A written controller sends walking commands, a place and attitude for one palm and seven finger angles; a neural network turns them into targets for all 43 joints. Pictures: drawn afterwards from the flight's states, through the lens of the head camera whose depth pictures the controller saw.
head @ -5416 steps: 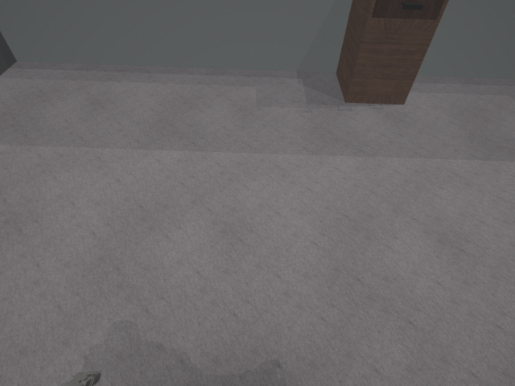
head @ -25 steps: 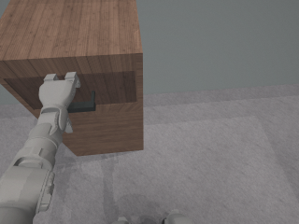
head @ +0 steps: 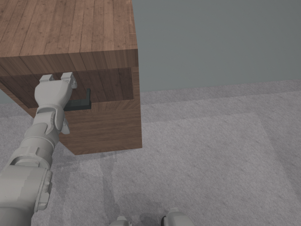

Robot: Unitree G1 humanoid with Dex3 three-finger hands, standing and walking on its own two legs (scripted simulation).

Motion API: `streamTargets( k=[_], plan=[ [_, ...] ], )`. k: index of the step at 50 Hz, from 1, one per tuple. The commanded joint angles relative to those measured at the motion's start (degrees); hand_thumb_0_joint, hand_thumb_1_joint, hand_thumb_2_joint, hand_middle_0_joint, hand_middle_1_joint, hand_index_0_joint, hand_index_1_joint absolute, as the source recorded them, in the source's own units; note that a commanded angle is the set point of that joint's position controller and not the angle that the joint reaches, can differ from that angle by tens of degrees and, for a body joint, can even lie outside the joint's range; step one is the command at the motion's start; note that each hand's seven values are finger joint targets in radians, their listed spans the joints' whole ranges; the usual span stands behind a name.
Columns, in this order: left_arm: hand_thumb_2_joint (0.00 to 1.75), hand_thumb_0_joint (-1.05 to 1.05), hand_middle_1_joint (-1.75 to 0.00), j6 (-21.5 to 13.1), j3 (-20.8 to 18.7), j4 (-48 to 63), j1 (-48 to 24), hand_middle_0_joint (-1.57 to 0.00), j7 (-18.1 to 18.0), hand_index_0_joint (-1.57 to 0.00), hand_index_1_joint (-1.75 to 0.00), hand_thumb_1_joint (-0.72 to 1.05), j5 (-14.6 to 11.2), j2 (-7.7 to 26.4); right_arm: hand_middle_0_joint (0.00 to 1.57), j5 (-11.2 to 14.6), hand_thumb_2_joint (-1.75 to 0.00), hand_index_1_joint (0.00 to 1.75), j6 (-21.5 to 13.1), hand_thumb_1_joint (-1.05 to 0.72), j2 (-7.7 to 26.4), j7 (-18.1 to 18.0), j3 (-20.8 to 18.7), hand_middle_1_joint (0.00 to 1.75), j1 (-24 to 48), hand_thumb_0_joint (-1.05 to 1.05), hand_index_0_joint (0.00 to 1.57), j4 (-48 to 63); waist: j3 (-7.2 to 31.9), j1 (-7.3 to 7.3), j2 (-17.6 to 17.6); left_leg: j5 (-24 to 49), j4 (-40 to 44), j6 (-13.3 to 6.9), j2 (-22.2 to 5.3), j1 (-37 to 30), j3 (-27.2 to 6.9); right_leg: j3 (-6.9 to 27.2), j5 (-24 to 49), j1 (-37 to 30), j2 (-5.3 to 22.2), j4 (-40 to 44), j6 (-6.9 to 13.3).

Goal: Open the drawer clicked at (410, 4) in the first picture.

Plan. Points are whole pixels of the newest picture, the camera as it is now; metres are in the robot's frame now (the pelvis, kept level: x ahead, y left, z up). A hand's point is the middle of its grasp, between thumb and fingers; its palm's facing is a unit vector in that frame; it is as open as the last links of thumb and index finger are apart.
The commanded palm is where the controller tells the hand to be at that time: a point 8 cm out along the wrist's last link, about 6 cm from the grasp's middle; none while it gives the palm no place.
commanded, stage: lower the fingers behind the handle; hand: left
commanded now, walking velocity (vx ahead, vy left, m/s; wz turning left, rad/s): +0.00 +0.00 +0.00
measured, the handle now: (74, 99) +0.52 +0.23 -0.05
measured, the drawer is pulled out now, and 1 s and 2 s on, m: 0.00 0.00 0.00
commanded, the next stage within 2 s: close the thumb around the handle in 1.42 s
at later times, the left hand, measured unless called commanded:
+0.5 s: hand (65, 110) +0.46 +0.25 -0.03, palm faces -0.05 -0.02 -1.00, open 13.8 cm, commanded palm +0.44 +0.24 +0.01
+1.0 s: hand (66, 116) +0.46 +0.26 -0.08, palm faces -0.05 -0.02 -1.00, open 13.8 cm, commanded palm +0.45 +0.24 -0.02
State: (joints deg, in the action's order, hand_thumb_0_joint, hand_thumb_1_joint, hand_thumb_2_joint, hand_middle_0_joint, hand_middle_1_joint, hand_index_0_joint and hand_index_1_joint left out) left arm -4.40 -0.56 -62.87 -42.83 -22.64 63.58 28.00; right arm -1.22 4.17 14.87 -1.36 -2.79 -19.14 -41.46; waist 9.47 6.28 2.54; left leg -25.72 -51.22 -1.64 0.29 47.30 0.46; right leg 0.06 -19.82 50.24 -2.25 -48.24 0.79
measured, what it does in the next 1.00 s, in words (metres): stands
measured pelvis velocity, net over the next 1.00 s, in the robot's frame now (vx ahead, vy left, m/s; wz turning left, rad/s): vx -0.02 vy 0.01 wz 0.00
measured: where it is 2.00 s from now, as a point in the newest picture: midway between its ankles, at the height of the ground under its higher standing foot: outside the picture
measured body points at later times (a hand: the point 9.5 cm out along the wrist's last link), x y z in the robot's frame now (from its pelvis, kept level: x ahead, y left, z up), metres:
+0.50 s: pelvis -0.01 +0.00 -0.02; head +0.11 +0.01 +0.41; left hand +0.46 +0.24 +0.02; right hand +0.01 -0.27 -0.15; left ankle -0.02 +0.10 -0.69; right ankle +0.02 -0.11 -0.69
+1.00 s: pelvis -0.02 +0.01 -0.05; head +0.13 +0.02 +0.38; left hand +0.46 +0.26 -0.02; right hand -0.01 -0.27 -0.17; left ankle -0.02 +0.10 -0.69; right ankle +0.02 -0.11 -0.69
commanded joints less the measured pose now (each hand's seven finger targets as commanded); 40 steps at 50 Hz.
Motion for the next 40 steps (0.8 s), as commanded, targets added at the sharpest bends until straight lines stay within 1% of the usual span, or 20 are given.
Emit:
streamTargets(
  k=[1, 5, 8, 9, 10, 11, 12, 13, 15, 18, 19, 22, 24, 27, 30, 32, 33, 36, 37, 40],
  plan=[
    [0.3, 0.0, -1.2, -1.48, -3.76, 10.75, -19.69, -0.3, -3.19, -0.3, -1.2, -0.5, 0.17, 14.78, 0.2, -0.58, -0.9, 0.3, -1.41, -0.9, 9.04, -0.32, -3.31, 0.3, -6.91, 0.0, 0.2, 2.28, 24.02, -0.84, 1.74, 24.08, 2.83, -0.36, 0.9, -10.85, -0.3, 0.05, 19.29, -15.49, -0.69, 2.39, 1.2],
    [0.3, 0.0, -1.2, -1.4, -5.21, 10.74, -20.47, -0.3, -5.03, -0.3, -1.2, -0.5, 0.68, 16.62, 0.2, -0.87, -0.9, 0.3, -1.47, -0.9, 9.35, -0.11, -3.4, 0.3, -6.92, 0.0, 0.2, 1.84, 24.95, -0.49, 0.58, 23.23, 1.67, -0.43, 0.93, -8.76, -0.39, 0.23, 19.09, -14.87, -0.62, 1.29, 1.01],
    [0.3, 0.0, -1.2, -0.96, -2.72, 11.46, -22.6, -0.3, -5.89, -0.3, -1.2, -0.5, 1.05, 13.37, 0.2, -0.89, -0.9, 0.3, -1.9, -0.9, 9.11, 0.18, -3.69, 0.3, -6.84, 0.0, 0.2, 1.52, 24.86, 0.33, 3.24, 22.43, 1.22, -0.1, 0.68, -10.53, -0.75, -0.38, 16.46, -11.46, -0.79, 1.11, 1.26],
    [0.3, 0.0, -1.2, -0.9, -4.28, 11.6, -22.71, -0.3, -5.96, -0.3, -1.2, -0.5, 0.8, 15.03, 0.2, -1.0, -0.9, 0.3, -1.84, -0.9, 9.37, 0.19, -3.63, 0.3, -6.83, 0.0, 0.2, 1.33, 26.16, -0.04, 2.61, 23.34, 0.8, -0.05, 0.67, -10.83, -1.05, -0.45, 16.75, -11.62, -0.83, 0.51, 1.37],
    [0.3, 0.0, -1.2, -0.63, -2.9, 10.86, -23.39, -0.3, -6.14, -0.3, -1.2, -0.5, 1.08, 13.87, 0.2, -0.95, -0.9, 0.3, -1.83, -0.9, 9.19, 0.07, -3.65, 0.3, -7.07, 0.0, 0.2, 1.32, 26.52, 0.78, 2.37, 23.3, 0.51, -0.12, 0.68, -10.73, -1.22, -0.43, 16.8, -11.05, -0.84, 0.4, 1.15],
    [0.3, 0.0, -1.2, -0.35, -1.51, 10.4, -24.71, -0.3, -6.21, -0.3, -1.2, -0.5, 1.06, 12.22, 0.2, -0.9, -0.9, 0.3, -2.02, -0.9, 9.09, 0.05, -3.71, 0.3, -7.06, 0.0, 0.2, 1.07, 24.78, 1.62, 2.4, 22.0, 0.39, -0.09, 0.57, -10.48, -1.37, -0.61, 15.51, -9.38, -0.85, 0.65, 1.15],
    [0.3, 0.0, -1.2, -0.31, -1.29, 10.64, -25.63, -0.3, -6.35, -0.3, -1.2, -0.5, 1.03, 11.92, 0.2, -0.97, -0.9, 0.3, -2.2, -0.9, 9.1, 0.07, -3.66, 0.3, -7.25, 0.0, 0.2, 0.92, 24.85, 1.65, 2.81, 21.8, 0.46, -0.08, 0.5, -10.74, -1.46, -0.76, 14.92, -8.97, -0.81, 0.62, 1.14],
    [0.3, 0.0, -1.2, -0.05, -2.43, 10.2, -24.98, -0.3, -6.36, -0.3, -1.2, -0.5, 0.98, 13.42, 0.2, -0.94, -0.9, 0.3, -2.19, -0.9, 9.36, 0.05, -3.64, 0.3, -7.1, 0.0, 0.2, 0.71, 25.56, 1.2, 3.05, 21.39, 0.32, 0.03, 0.54, -10.92, -1.64, -0.69, 14.33, -8.74, -0.81, 0.41, 1.24],
    [0.3, 0.0, -1.2, 0.12, -1.88, 9.42, -27.1, -0.3, -6.23, -0.3, -1.2, -0.5, 1.08, 13.54, 0.2, -1.12, -0.9, 0.3, -2.3, -0.9, 9.39, -0.06, -3.36, 0.3, -7.38, 0.0, 0.2, 0.52, 25.64, 1.91, 3.41, 21.02, -0.12, 0.04, 0.5, -10.31, -2.01, -0.94, 13.59, -7.53, -0.75, -0.23, 1.19],
    [0.3, 0.0, -1.2, 0.66, -3.22, 7.8, -25.72, -0.3, -6.08, -0.3, -1.2, -0.5, 0.89, 15.17, 0.2, -1.25, -0.9, 0.3, -2.31, -0.9, 9.57, -0.04, -2.94, 0.3, -7.18, 0.0, 0.2, 0.64, 25.37, 1.29, 2.82, 20.17, -0.75, -0.22, 0.7, -8.29, -1.61, -0.79, 13.6, -8.18, -0.75, -0.75, 1.17],
    [0.3, 0.0, -1.2, 0.4, -4.16, 8.51, -25.97, -0.3, -5.91, -0.3, -1.2, -0.5, 0.73, 16.17, 0.2, -1.41, -0.9, 0.3, -2.29, -0.9, 9.76, -0.02, -2.95, 0.3, -7.14, 0.0, 0.2, 0.73, 26.95, 1.04, 2.92, 20.95, -1.07, -0.19, 0.72, -8.4, -1.77, -0.67, 14.35, -8.69, -0.74, -1.24, 1.25],
    [0.3, 0.0, -1.2, 0.53, -2.66, 7.82, -23.69, -0.3, -5.68, -0.3, -1.2, -0.5, 1.26, 14.02, 0.2, -1.39, -0.9, 0.3, -2.28, -0.9, 9.45, 0.11, -2.89, 0.3, -7.18, 0.0, 0.2, 1.13, 26.75, 0.72, 3.73, 22.53, -1.79, 0.09, 0.5, -8.68, -1.77, -1.09, 14.83, -7.21, -0.87, -2.05, 1.28],
    [0.3, 0.0, -1.2, 0.91, -4.22, 6.24, -22.17, -0.3, -5.4, -0.3, -1.2, -0.5, 0.71, 15.73, 0.2, -1.41, -0.9, 0.3, -2.09, -0.9, 9.77, 0.28, -2.61, 0.3, -7.04, 0.0, 0.2, 1.07, 25.99, 0.33, 2.85, 21.64, -2.21, -0.06, 0.59, -6.65, -1.63, -0.93, 14.69, -7.51, -0.85, -2.56, 1.33],
    [0.3, 0.0, -1.2, 0.67, -3.26, 6.5, -23.06, -0.3, -5.42, -0.3, -1.2, -0.5, 1.0, 15.16, 0.2, -1.26, -0.9, 0.3, -2.26, -0.9, 9.72, 0.07, -2.61, 0.3, -7.23, 0.0, 0.2, 1.4, 25.1, 1.04, 1.52, 19.66, -2.74, -0.35, 0.57, -4.59, -1.62, -0.82, 13.81, -6.94, -0.76, -2.8, 1.11],
    [0.3, 0.0, -1.2, 0.04, -3.38, 6.64, -24.48, -0.3, -5.59, -0.3, -1.2, -0.5, 1.19, 15.97, 0.2, -1.35, -0.9, 0.3, -2.54, -0.9, 9.92, -0.02, -2.62, 0.3, -7.35, 0.0, 0.2, 1.13, 25.76, 1.49, 2.64, 17.84, -3.47, -0.37, 0.55, -3.85, -1.94, -0.81, 11.66, -4.87, -0.68, -3.53, 1.14],
    [0.3, 0.0, -1.2, 0.76, -3.08, 4.15, -23.52, -0.3, -5.69, -0.3, -1.2, -0.5, 1.23, 15.58, 0.2, -1.31, -0.9, 0.3, -2.67, -0.9, 10.02, -0.12, -2.48, 0.3, -7.45, 0.0, 0.2, 0.87, 24.09, 1.75, 1.09, 16.51, -3.91, -0.51, 0.57, -1.98, -1.88, -0.95, 10.58, -3.89, -0.67, -3.8, 1.06],
    [0.3, 0.0, -1.2, 1.02, -2.87, 3.83, -23.91, -0.3, -5.53, -0.3, -1.2, -0.5, 1.04, 15.69, 0.2, -1.28, -0.9, 0.3, -2.77, -0.9, 10.08, -0.12, -2.36, 0.3, -7.37, 0.0, 0.2, 0.87, 23.64, 2.04, 1.62, 15.95, -4.11, -0.51, 0.54, -1.58, -1.87, -0.86, 10.21, -3.29, -0.68, -3.83, 1.11],
    [0.3, 0.0, -1.2, 0.09, -2.08, 5.75, -27.1, -0.3, -4.86, -0.3, -1.2, -0.5, 1.11, 15.25, 0.2, -1.34, -0.9, 0.3, -3.26, -0.9, 10.15, -0.25, -2.62, 0.3, -8.24, 0.0, 0.2, 0.61, 26.72, 3.0, 2.88, 17.15, -5.25, -0.31, 0.19, -3.26, -2.7, -1.24, 10.28, -1.33, -0.67, -5.13, 1.18],
    [0.3, 0.0, -1.2, -0.46, -2.39, 6.58, -26.89, -0.3, -4.78, -0.3, -1.2, -0.5, 1.14, 15.61, 0.2, -1.48, -0.9, 0.3, -3.4, -0.9, 10.08, -0.35, -2.66, 0.3, -8.21, 0.0, 0.2, 0.79, 27.8, 2.53, 3.56, 17.49, -5.72, -0.3, 0.33, -3.39, -2.56, -1.19, 10.48, -1.4, -0.68, -5.44, 1.14],
    [0.3, 0.0, -1.2, -2.15, -3.14, 8.85, -28.34, -0.3, -4.9, -0.3, -1.2, -0.5, 1.16, 16.1, 0.2, -1.85, -0.9, 0.3, -3.75, -0.9, 10.07, -0.29, -2.83, 0.3, -8.65, 0.0, 0.2, 0.48, 29.84, 2.67, 5.73, 20.04, -7.02, 0.02, 0.07, -4.81, -3.28, -1.44, 11.23, 0.37, -0.75, -6.85, 1.25]
  ],
)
